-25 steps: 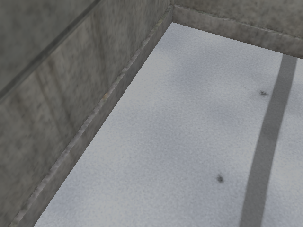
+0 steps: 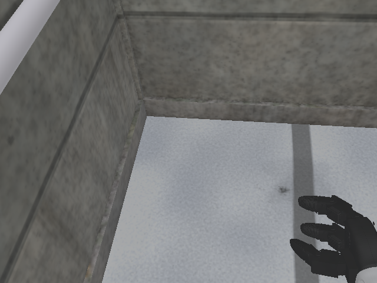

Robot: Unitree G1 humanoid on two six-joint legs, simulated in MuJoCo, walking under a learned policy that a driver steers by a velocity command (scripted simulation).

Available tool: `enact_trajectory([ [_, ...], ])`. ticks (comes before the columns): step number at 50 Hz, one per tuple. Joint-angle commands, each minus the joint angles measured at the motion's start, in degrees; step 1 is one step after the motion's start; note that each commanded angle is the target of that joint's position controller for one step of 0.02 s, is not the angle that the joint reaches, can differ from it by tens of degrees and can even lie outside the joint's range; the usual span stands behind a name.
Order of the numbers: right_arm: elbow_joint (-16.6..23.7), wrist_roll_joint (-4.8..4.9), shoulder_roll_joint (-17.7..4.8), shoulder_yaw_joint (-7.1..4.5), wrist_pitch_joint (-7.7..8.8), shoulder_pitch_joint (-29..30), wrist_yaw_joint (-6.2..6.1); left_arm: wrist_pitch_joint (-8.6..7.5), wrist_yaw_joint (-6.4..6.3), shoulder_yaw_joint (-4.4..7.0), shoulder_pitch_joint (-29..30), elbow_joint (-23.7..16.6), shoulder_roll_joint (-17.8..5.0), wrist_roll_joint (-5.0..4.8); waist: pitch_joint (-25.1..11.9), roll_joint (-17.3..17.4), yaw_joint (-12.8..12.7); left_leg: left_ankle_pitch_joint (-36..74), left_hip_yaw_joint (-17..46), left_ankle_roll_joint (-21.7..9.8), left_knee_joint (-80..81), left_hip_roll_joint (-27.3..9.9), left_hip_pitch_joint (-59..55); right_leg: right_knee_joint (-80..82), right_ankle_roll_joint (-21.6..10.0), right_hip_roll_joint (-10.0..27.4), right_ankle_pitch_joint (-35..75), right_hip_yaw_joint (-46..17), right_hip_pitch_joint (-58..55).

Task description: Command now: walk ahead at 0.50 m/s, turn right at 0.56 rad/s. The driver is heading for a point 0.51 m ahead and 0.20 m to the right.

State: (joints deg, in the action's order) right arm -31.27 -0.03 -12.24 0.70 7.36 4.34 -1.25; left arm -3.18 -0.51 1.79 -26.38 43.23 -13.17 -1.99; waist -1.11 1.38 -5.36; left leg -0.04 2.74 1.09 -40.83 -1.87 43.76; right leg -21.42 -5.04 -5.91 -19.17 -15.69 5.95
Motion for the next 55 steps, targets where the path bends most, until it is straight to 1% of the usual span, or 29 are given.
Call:
enact_trajectory([
  [1,1.41,0.23,-9.43,-4.52,0.14,1.14,-0.66,-1.84,0.42,3.49,2.54,-3.65,-10.01,-1.12,-0.89,-11.27,1.88,2.62,-1.86,1.71,9.61,3.49,-21.03,3.34,-5.72,10.35,21.71,-9.47,5.92],
  [4,-2.43,-0.17,-13.5,-7.32,0.54,-14.42,-1.19,-1.63,0.99,3.84,6.09,-5.96,-7.8,0.22,-8.48,-9.13,9.73,-1.66,0.67,-2.78,15.93,0.1,-37.86,-18.03,-1.23,6.44,35.56,-6.8,1.02],
  [5,-3.58,-1.61,-15.87,-7.59,0.38,-24.31,-1.44,-1.89,1.36,2.61,4.91,-7.44,-3.8,2.29,-17.87,-2.83,11.93,-1.85,9.1,-6.95,10.12,-9.82,-55.65,-33.62,0.16,3.79,19.04,-3.36,10.95],
  [6,-6.42,-2.37,-17.95,-8.28,0.17,-28.64,-0.52,-1.88,1.08,1.66,-6.66,-7.16,-0.83,-0.4,-25.5,19.27,7.46,-7.93,36.07,-18.72,15.57,-24.76,-70.12,-50.74,2.93,-2.44,-17.98,0.31,29.21],
  [7,-6.39,-1.12,-13.91,-8.38,-0.01,-27.41,-0.3,-1.73,-0.25,2.53,-5.85,-6.18,-6.09,-1.94,-21.13,16.24,8.34,-29.93,45.06,-19.19,22.7,-24.65,-64.52,-59.14,3.8,3.56,-12.54,2.42,37.56],
  [8,-7.24,-0.52,-10.21,-7.2,-0.66,-25.02,-0.73,-0.76,-0.27,2.82,1.24,-7.55,-7.89,-1.07,-12.22,10.0,9.88,-33.29,37.17,-17.24,25.01,-21.41,-57.06,-63.57,5.08,5.34,-6.08,5.4,40.8],
  [10,-8.4,-0.89,-8.66,-6.19,-1.32,-23.27,-0.9,-0.55,0.03,2.43,8.29,-11.29,-6.66,1.58,-5.2,-0.79,8.43,-27.11,26.64,-14.37,26.26,-17.73,-45.06,-67.38,4.85,8.26,0.82,7.42,40.44],
  [12,-9.99,-1.46,-8.04,-5.76,-0.94,-21.42,-0.12,-0.25,0.15,2.26,7.93,-12.69,-4.36,-0.41,-0.65,0.59,5.97,-15.78,17.67,-13.05,28.3,-15.59,-37.84,-68.52,4.42,9.66,4.11,6.33,38.82],
  [15,-13.09,0.11,-3.58,-4.42,-1.25,-22.69,-0.04,1.69,-0.17,2.47,9.36,-13.99,-2.69,-1.22,4.5,3.46,4.32,-4.45,4.54,-10.36,27.83,-12.4,-32.24,-61.09,4.48,10.11,7.15,5.48,41.16],
  [17,-13.89,-0.36,-6.25,-5.13,-1.68,-23.31,-0.79,2.18,-0.24,2.16,12.91,-15.3,-2.3,0.31,4.64,2.35,4.31,2.2,1.21,-8.81,27.47,-12.82,-32.1,-55.83,5.11,9.88,11.35,6.97,43.2],
  [20,-15.05,-1.52,-10.96,-6.17,-3.05,-23.3,-1.8,2.63,1.0,1.61,18.44,-17.28,-0.64,-0.44,5.1,1.77,5.03,9.1,-3.07,-9.5,28.41,-14.42,-32.75,-48.58,6.34,11.41,15.3,8.58,43.42],
  [23,-16.12,-0.19,-9.69,-5.79,-3.59,-26.79,-1.8,3.14,2.29,1.79,23.92,-18.38,-1.09,-1.28,7.09,3.19,8.29,9.46,-7.81,-7.74,28.26,-13.37,-38.08,-37.54,5.32,11.86,19.17,11.54,42.07],
  [26,-18.31,0.05,-13.25,-7.18,-5.12,-29.49,-2.61,2.46,3.9,1.43,31.57,-21.51,-0.31,-0.63,10.26,4.92,10.97,10.68,-11.81,-6.52,29.43,-14.4,-42.3,-25.7,3.86,11.14,17.81,18.51,36.7],
  [29,-20.75,0.8,-13.89,-7.06,-5.37,-32.96,-2.26,2.24,5.13,2.59,29.07,-21.13,-1.67,0.18,4.73,7.87,7.56,38.13,-12.19,-5.98,17.49,-15.53,-48.31,-16.29,-0.25,3.63,11.72,23.07,22.81],
  [30,-20.63,1.85,-16.32,-8.0,-4.63,-30.51,-1.72,2.91,4.64,3.68,20.08,-18.66,-2.23,0.07,0.55,8.48,1.43,48.78,-13.9,-5.49,8.75,-15.47,-44.64,-14.1,-2.92,0.81,11.32,24.08,11.35],
  [31,-19.09,1.93,-15.49,-7.6,-2.42,-28.3,-1.48,2.69,2.76,5.65,10.43,-15.47,-7.58,0.56,-4.73,8.51,-4.02,47.83,-13.83,-3.99,0.19,-12.83,-36.12,-12.23,-5.3,0.76,16.32,20.76,-4.22],
  [32,-14.52,0.4,-11.93,-6.82,-0.12,-24.38,-0.77,2.9,0.57,7.25,1.91,-13.14,-14.33,1.71,-9.85,-2.59,-6.19,7.6,-13.75,-1.48,-20.66,-6.19,-17.72,-15.46,-8.68,12.33,40.59,4.38,-23.57],
  [33,-14.28,-0.24,-6.43,-4.01,1.77,-32.76,0.66,1.48,0.09,6.69,4.42,-12.72,-16.85,4.61,-26.3,-21.56,0.51,-36.05,-3.71,1.0,-41.94,3.12,-3.26,-5.17,-21.91,28.29,49.62,-24.75,-38.77],
  [34,-16.99,1.01,-11.77,-5.46,2.19,-29.93,1.04,0.74,0.31,5.33,3.57,-12.16,-10.7,5.8,-29.05,-11.32,-2.52,-33.1,5.13,-0.18,-45.19,0.53,-5.1,-2.1,-19.71,26.74,49.59,-21.62,-32.57],
  [35,-14.39,1.75,-8.81,-4.18,0.93,-22.25,0.72,-0.23,0.54,4.5,6.08,-10.21,-9.41,4.86,-19.09,-9.44,-1.27,-28.41,3.36,-0.01,-43.48,-1.22,-2.08,-2.26,-17.02,24.81,54.82,-11.14,-24.35],
  [36,-13.89,0.25,-7.57,-3.84,-0.11,-21.58,-0.73,-1.02,0.61,3.85,9.76,-10.04,-7.75,2.63,-12.48,-4.5,1.62,-24.67,1.86,0.14,-40.32,-3.91,-2.14,-1.45,-13.25,22.27,54.38,-5.54,-14.74],
  [37,-14.56,-1.29,-7.83,-3.84,-1.6,-21.77,-1.48,-1.86,0.87,3.05,13.08,-9.67,-5.61,1.51,-9.35,-2.11,4.54,-20.82,2.34,-0.37,-36.81,-5.26,-5.47,0.92,-10.95,20.4,51.27,-1.89,-6.27],
  [40,-16.14,-0.58,-6.5,-3.71,-4.37,-25.43,-1.02,-3.62,1.99,2.76,17.68,-8.13,-5.23,2.96,-5.22,-3.42,9.62,-18.03,2.19,-0.17,-30.64,-4.97,-11.25,3.91,-9.84,18.51,56.15,4.2,6.1],
  [47,-13.72,-1.3,-4.66,-2.79,-4.2,-13.67,1.48,-1.62,0.36,3.92,17.96,-6.37,-8.88,2.83,-5.24,-6.81,6.44,3.09,-1.65,1.67,1.36,-0.28,-22.03,3.15,-6.67,13.97,44.37,13.59,8.17],
  [50,-14.32,-1.09,-4.45,-2.48,-2.87,-12.72,1.28,-1.14,0.38,3.33,20.34,-6.18,-6.28,1.77,-4.2,-6.8,8.16,4.94,-1.41,0.0,8.28,0.61,-27.0,-0.74,-4.33,15.0,40.68,11.73,6.67],
  [52,-16.23,-2.99,-7.51,-3.18,-2.45,-15.62,0.2,-0.48,-0.35,2.34,20.85,-5.16,-3.54,1.58,-4.59,-6.92,9.57,11.28,0.08,-2.08,14.26,-0.06,-31.96,-6.91,-1.43,12.18,39.59,10.72,5.01],
  [53,-14.98,-4.6,-11.38,-3.59,-2.0,-14.16,-0.58,-1.14,-0.96,1.66,18.69,-6.29,-2.06,2.31,-5.46,-2.49,7.52,29.39,4.72,-3.82,13.93,-4.83,-37.93,-9.64,1.81,9.24,31.29,10.24,7.39],
  [54,-15.01,-4.84,-9.99,-2.88,-2.57,-12.64,-1.22,-0.99,-1.54,1.15,10.7,-4.38,-0.86,2.94,-9.76,3.89,2.98,40.14,9.72,-9.3,12.56,-10.71,-42.4,-10.55,4.97,7.66,13.57,9.36,7.99],
  [55,-15.94,-3.31,-5.3,-2.04,-3.33,-9.97,-1.31,-0.41,-2.08,1.34,9.92,-2.63,-2.13,2.86,-8.84,7.79,2.25,34.3,11.43,-12.0,14.25,-11.58,-40.16,-9.15,7.1,7.44,3.36,9.99,7.35],
])
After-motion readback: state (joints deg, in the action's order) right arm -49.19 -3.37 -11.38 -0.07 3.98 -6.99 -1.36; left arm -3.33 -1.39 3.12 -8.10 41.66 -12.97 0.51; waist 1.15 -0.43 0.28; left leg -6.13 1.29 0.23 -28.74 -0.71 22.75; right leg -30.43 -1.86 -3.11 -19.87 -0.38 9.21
